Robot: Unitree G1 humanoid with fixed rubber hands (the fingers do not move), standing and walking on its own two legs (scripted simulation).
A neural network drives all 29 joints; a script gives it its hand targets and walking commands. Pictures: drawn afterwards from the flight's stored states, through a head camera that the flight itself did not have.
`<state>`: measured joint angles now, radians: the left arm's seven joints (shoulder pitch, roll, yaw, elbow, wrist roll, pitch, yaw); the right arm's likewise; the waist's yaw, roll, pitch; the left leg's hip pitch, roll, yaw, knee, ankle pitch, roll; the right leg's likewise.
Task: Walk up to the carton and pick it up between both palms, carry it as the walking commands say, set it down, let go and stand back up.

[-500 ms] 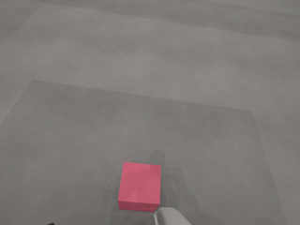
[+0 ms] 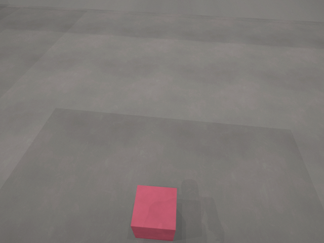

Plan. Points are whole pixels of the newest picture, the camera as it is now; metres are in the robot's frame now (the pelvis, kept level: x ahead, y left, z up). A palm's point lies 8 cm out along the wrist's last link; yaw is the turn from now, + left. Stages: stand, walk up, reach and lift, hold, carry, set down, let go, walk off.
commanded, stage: walk up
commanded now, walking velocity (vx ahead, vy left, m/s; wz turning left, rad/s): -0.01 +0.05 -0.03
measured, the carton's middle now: (155, 213) +0.39 +0.02 -0.65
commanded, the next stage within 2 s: stand in 1.64 s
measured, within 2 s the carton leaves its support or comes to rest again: neither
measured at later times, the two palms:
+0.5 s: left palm out of the picture +0.01 +0.29 -0.14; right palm out of the picture +0.03 -0.19 -0.13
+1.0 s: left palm out of the picture -0.01 +0.22 -0.13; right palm out of the picture -0.04 -0.24 -0.15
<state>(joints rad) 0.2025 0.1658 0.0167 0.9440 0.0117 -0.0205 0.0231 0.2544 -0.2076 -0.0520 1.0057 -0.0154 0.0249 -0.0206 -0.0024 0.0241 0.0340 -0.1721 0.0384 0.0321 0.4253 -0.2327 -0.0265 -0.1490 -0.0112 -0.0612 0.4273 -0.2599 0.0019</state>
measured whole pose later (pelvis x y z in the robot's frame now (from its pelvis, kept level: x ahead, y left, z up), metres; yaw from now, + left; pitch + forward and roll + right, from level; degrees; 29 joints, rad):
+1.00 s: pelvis -0.04 +0.00 +0.00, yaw -4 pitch -1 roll +1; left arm 0.27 0.13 0.00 1.05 0.02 -0.02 0.04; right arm 0.25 -0.21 -0.03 1.06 -0.01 0.04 -0.02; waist -0.01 0.04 0.02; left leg -0.27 0.04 0.02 0.59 -0.35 0.00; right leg -0.14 0.01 -0.06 0.39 -0.24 -0.04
